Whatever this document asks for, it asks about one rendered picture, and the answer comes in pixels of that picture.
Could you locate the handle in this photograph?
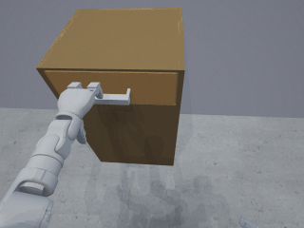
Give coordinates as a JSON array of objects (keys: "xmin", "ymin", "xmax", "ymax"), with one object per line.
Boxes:
[{"xmin": 94, "ymin": 88, "xmax": 131, "ymax": 105}]

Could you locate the cabinet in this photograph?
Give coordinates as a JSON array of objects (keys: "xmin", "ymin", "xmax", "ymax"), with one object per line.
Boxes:
[{"xmin": 36, "ymin": 8, "xmax": 185, "ymax": 166}]

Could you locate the drawer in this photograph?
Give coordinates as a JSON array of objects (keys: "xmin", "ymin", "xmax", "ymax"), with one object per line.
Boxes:
[{"xmin": 45, "ymin": 70, "xmax": 177, "ymax": 105}]

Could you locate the left robot upper arm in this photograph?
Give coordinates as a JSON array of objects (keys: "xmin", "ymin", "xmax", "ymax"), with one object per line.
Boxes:
[{"xmin": 0, "ymin": 191, "xmax": 54, "ymax": 228}]

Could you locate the robot left hand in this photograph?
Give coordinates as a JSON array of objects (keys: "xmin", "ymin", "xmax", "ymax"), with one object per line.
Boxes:
[{"xmin": 57, "ymin": 82, "xmax": 104, "ymax": 144}]

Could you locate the left robot forearm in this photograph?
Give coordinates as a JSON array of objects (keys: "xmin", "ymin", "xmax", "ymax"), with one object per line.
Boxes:
[{"xmin": 0, "ymin": 111, "xmax": 82, "ymax": 213}]

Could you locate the robot right hand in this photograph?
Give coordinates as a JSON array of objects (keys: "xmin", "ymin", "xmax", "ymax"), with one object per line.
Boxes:
[{"xmin": 238, "ymin": 218, "xmax": 258, "ymax": 228}]

